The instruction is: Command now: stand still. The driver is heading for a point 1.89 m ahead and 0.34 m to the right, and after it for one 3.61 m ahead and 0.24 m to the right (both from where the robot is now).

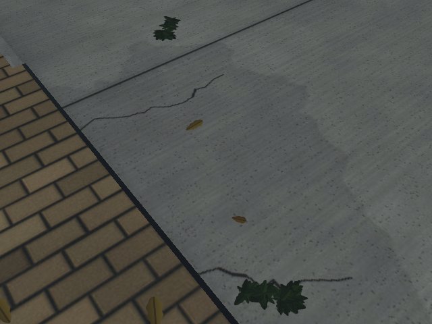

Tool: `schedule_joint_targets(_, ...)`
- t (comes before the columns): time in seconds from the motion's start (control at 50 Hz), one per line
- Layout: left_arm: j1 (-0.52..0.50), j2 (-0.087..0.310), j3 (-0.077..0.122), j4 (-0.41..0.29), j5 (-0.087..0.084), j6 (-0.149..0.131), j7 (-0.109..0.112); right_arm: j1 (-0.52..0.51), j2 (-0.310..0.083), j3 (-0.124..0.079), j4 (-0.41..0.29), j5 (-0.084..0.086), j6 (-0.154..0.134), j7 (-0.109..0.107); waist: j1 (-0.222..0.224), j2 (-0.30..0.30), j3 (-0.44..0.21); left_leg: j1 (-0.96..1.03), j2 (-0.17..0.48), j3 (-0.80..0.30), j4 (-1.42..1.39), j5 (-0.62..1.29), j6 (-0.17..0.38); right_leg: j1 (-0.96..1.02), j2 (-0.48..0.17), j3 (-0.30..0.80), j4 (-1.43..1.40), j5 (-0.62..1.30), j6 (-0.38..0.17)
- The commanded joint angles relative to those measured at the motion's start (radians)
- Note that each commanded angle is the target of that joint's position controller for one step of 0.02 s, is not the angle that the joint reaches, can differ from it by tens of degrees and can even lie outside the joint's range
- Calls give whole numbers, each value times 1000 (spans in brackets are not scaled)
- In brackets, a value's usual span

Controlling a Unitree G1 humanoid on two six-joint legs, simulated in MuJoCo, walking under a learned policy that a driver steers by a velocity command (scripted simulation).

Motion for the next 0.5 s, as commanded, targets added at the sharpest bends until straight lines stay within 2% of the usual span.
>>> schedule_joint_targets(0.02,38,97,13,-6,0,-8,4,33,-83,-8,-3,0,-6,-4,4,-8,19,-26,107,-94,-45,106,22,-28,-119,115,-72,107,-25)
schedule_joint_targets(0.22,73,72,2,37,-1,-9,7,60,-54,1,38,0,-7,-9,3,-11,28,-32,111,-86,-33,104,17,-41,-111,115,-72,106,-27)
schedule_joint_targets(0.5,114,44,-2,66,-1,-11,12,91,-21,6,63,1,-7,-14,5,-4,37,-45,114,-78,-20,99,11,-47,-105,118,-67,109,-32)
